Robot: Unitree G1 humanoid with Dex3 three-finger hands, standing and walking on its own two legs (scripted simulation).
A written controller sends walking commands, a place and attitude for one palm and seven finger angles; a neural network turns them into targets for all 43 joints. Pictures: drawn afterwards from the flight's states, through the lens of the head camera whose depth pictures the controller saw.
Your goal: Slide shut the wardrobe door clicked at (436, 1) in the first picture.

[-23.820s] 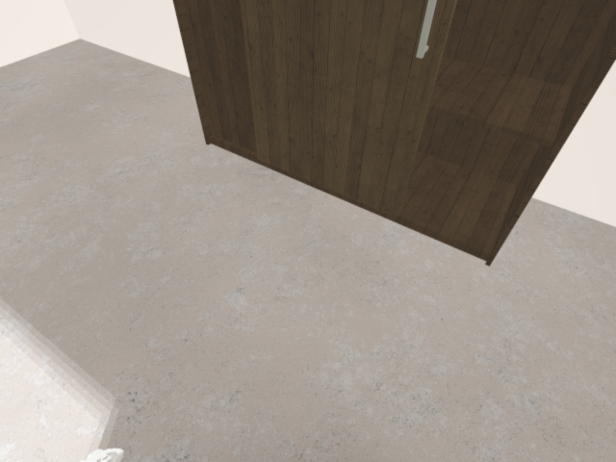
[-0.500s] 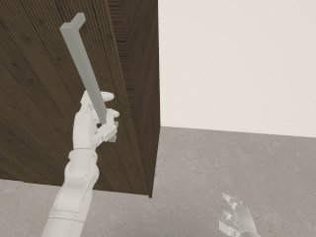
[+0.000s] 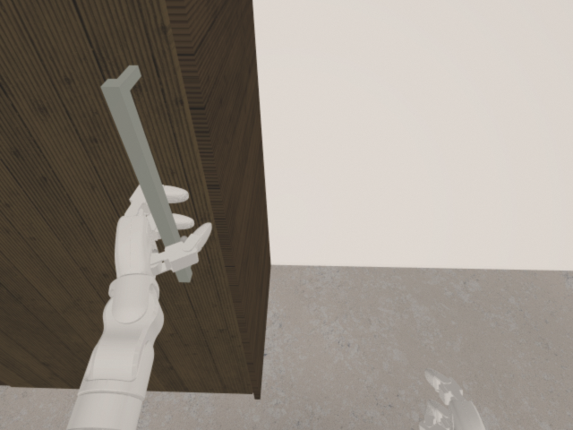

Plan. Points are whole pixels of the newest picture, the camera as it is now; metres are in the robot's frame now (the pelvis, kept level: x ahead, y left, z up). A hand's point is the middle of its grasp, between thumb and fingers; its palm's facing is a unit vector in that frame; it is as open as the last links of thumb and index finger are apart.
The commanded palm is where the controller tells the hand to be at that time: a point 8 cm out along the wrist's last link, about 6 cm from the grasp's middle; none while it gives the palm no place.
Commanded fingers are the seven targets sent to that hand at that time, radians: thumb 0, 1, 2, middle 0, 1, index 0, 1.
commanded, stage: loosen the grip on the handle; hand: left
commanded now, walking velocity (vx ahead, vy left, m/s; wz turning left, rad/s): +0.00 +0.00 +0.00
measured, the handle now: (163, 194) +0.37 +0.19 +0.17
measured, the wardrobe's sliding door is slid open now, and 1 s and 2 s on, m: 0.00 0.00 0.00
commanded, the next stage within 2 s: slip the hand off the handle in 0.36 s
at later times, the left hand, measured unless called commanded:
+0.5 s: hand (181, 243) +0.32 +0.17 +0.12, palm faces +0.26 -0.96 -0.11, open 14.5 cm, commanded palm +0.29 +0.22 +0.13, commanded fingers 0.00 -0.55 0.20 -0.25 -1.15 -0.25 -1.15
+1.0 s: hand (129, 246) +0.32 +0.24 +0.12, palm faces +0.31 -0.94 -0.12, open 14.6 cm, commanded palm +0.28 +0.29 +0.13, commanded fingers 0.00 -0.55 0.20 -0.25 -1.15 -0.25 -1.15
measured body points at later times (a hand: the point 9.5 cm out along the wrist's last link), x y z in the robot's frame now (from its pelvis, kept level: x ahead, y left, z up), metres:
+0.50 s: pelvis +0.01 +0.01 +0.00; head +0.01 -0.01 +0.45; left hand +0.30 +0.22 +0.13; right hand +0.17 -0.23 -0.11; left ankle +0.01 +0.14 -0.73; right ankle +0.00 -0.09 -0.73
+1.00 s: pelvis +0.00 +0.01 +0.00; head +0.00 +0.00 +0.45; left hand +0.29 +0.28 +0.13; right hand +0.16 -0.23 -0.10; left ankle +0.01 +0.14 -0.73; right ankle +0.00 -0.09 -0.73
